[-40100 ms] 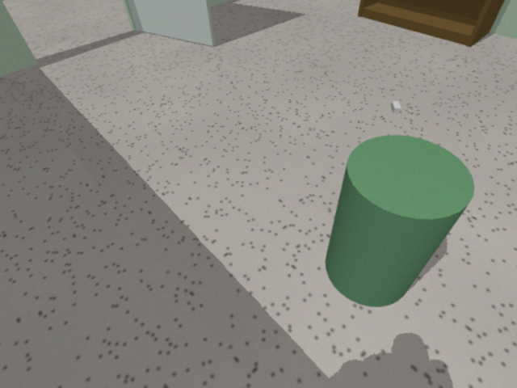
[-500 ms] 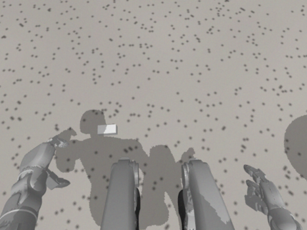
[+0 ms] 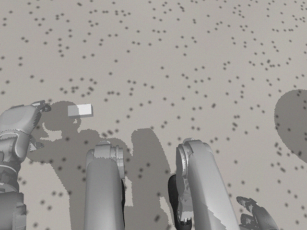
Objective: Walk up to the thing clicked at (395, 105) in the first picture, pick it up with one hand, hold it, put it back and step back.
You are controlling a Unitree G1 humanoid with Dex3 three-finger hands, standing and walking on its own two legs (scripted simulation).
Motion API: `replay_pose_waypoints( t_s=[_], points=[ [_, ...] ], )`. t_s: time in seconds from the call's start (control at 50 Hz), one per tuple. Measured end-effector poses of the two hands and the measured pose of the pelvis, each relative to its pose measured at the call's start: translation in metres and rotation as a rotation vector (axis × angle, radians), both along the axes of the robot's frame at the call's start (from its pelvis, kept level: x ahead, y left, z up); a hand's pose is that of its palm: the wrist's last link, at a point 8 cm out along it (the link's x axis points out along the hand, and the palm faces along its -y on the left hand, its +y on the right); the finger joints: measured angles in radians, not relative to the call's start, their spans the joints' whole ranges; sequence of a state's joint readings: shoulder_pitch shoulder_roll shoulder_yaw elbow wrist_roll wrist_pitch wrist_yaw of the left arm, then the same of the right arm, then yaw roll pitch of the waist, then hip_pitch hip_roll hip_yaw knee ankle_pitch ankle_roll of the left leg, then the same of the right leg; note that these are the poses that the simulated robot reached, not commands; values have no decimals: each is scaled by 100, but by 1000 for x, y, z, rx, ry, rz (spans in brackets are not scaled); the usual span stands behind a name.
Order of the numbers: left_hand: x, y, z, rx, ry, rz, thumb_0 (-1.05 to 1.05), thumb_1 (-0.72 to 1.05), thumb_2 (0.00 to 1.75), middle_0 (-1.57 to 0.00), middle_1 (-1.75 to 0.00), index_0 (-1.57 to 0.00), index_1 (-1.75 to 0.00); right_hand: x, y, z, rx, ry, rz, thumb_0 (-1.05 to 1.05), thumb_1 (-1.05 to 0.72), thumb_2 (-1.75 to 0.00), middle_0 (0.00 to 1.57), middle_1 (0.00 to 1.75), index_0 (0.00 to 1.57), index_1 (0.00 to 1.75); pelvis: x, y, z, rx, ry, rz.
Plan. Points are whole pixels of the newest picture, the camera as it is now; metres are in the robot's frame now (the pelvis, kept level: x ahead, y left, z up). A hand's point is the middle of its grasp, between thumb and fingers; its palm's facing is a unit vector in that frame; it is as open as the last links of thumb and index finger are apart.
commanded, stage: rise first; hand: left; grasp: from above
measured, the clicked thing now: (80, 111) +0.49 +0.28 -0.35
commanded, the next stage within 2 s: none
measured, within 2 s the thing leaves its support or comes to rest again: neither
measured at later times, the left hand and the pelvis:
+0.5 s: hand (45, 121) +0.41 +0.35 -0.20, palm faces -0.45 -0.08 -0.89, open 11.4 cm; pelvis +0.01 +0.00 -0.04, yaw -2 degrees
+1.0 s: hand (50, 118) +0.42 +0.34 -0.23, palm faces -0.44 -0.10 -0.89, open 12.0 cm; pelvis +0.02 +0.00 -0.05, yaw -3 degrees
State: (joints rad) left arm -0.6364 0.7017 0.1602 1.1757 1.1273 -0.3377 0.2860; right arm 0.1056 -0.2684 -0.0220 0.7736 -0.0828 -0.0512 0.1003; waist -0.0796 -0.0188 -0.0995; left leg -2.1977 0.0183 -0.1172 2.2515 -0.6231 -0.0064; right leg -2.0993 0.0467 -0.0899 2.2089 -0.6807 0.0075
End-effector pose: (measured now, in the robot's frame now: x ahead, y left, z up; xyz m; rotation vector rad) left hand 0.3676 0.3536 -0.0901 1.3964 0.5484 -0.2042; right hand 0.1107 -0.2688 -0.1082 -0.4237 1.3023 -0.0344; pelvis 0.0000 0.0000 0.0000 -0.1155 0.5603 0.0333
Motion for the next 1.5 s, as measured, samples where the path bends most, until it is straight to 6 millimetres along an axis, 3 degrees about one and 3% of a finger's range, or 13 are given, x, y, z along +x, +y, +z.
replay_pose_waypoints(
  t_s=[0.26, 0.56, 0.9, 1.5],
  points=[
    [26, -3, -39, 60, 5, -80, 0, -7, 64, -50, -54, -50, -55, -2, 3, -17, -31, 54, 9, 1, -89, -90, 20, 30, 20, 30, 6, 5, -22, -17, 15, -7],
    [47, -7, -61, 79, -4, -64, 0, -10, 64, -48, -58, -48, -59, 2, 1, -39, -13, 92, 30, 1, -90, -90, 20, 30, 20, 30, 13, -1, -39, -9, 19, -27],
    [58, -9, -78, 67, -9, -52, 0, -14, 68, -43, -66, -43, -65, -11, -7, -43, -38, 143, 40, 1, -90, -90, 20, 30, 20, 30, 16, -2, -49, -16, 8, -40],
    [70, -22, -93, 69, -8, -59, 0, -22, 75, -38, -72, -38, -72, -27, -1, -39, -33, 133, 41, 1, -91, -90, 20, 30, 20, 30, 13, 0, -55, -29, -10, -49]
  ],
)
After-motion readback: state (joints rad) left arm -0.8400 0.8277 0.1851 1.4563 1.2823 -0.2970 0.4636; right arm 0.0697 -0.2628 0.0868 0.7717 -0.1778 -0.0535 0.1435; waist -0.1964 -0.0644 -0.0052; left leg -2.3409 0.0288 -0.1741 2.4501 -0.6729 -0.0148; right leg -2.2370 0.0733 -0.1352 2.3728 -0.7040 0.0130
